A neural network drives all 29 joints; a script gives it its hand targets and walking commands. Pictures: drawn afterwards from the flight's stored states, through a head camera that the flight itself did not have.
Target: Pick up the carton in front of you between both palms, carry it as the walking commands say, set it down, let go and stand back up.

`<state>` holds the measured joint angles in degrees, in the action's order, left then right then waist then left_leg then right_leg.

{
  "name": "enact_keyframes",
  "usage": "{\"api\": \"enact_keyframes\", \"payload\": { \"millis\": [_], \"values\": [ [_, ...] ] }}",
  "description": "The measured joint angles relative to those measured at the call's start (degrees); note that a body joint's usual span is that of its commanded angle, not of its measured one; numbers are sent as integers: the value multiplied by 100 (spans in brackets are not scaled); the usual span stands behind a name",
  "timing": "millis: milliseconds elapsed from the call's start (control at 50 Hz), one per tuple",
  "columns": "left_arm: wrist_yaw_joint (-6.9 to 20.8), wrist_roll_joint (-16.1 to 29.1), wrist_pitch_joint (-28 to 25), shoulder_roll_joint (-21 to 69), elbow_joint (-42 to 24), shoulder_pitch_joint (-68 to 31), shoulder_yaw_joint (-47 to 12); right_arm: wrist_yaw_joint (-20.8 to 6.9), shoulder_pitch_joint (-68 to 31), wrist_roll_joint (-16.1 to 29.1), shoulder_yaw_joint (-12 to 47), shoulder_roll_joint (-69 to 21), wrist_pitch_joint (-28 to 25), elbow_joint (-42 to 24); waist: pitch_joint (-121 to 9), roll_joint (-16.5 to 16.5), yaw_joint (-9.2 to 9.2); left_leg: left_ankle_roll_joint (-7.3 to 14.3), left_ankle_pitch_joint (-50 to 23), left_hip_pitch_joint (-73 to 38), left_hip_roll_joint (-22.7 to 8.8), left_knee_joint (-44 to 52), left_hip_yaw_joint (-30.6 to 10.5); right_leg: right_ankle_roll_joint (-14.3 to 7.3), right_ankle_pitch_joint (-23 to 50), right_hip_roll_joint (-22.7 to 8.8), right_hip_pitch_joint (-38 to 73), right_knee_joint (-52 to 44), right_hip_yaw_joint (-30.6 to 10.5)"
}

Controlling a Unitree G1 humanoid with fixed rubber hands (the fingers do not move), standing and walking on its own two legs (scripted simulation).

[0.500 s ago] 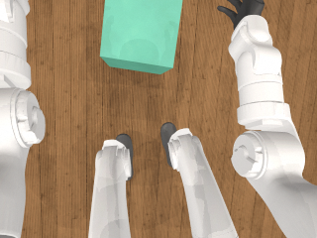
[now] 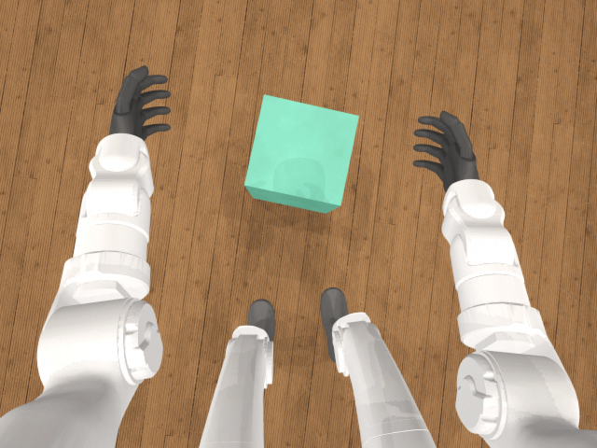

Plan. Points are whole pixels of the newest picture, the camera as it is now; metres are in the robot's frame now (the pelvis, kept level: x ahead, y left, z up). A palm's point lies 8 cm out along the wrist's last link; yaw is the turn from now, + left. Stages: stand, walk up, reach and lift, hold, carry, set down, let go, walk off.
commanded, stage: let go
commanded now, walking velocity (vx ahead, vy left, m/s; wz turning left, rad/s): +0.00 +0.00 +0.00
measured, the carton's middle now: (299, 162) +0.53 -0.05 -0.57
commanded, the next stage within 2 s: stand in 1.18 s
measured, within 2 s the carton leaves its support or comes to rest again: neither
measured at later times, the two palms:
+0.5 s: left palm (96, 282) +0.32 +0.19 -0.02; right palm (586, 330) +0.24 -0.26 +0.00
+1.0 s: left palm (34, 408) +0.23 +0.22 +0.02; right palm (587, 355) +0.22 -0.24 +0.02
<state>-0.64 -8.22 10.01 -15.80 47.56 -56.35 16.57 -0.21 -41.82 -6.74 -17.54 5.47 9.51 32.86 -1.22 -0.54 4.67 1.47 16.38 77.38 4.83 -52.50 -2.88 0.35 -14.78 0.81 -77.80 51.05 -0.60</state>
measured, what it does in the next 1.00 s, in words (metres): rises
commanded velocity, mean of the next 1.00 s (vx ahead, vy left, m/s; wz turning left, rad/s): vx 0.00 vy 0.00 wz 0.00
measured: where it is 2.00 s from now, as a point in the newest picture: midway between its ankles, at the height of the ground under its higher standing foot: (299, 344)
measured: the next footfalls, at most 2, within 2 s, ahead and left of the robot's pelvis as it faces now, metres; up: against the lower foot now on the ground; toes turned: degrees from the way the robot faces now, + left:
none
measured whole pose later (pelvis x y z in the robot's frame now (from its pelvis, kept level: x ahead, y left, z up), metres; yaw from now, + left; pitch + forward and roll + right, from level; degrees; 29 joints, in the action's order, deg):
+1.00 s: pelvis +0.07 -0.01 +0.08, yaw -2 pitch -4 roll +0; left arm 3.4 0.1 6.5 -12.3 24.7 13.5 2.0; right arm -3.4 12.0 -1.2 -2.1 12.2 9.5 23.5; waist 5.4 -0.5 -0.1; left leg 1.9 17.1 4.6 2.6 -26.3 -2.0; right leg -0.6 -15.3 2.0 -6.4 26.2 -2.6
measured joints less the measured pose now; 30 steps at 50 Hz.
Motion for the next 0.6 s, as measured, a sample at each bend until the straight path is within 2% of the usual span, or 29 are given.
{"api": "enact_keyframes", "payload": {
  "millis": [80,220,460,600],
  "values": [
    [-131,168,-155,238,-514,1120,-139,-242,809,95,323,184,-164,-56,-70,62,-5,-56,-63,-683,-37,407,-53,-65,53,26,660,-366,25],
    [-46,312,-441,333,-856,2566,-407,-444,2089,456,783,381,-435,-120,-109,201,52,-125,-45,-1964,-143,915,-63,-156,42,113,1887,-813,8],
    [116,524,-858,417,-1282,4792,-750,-357,4377,788,1507,475,-732,-769,143,231,62,-125,104,-4333,-259,1676,22,-209,-101,204,4172,-1482,-114],
    [179,652,-921,389,-1607,5896,-1037,-335,5280,885,1677,573,-760,-954,278,247,-89,-94,77,-5638,-304,2228,34,-201,-40,227,5493,-2085,-156]
  ]
}}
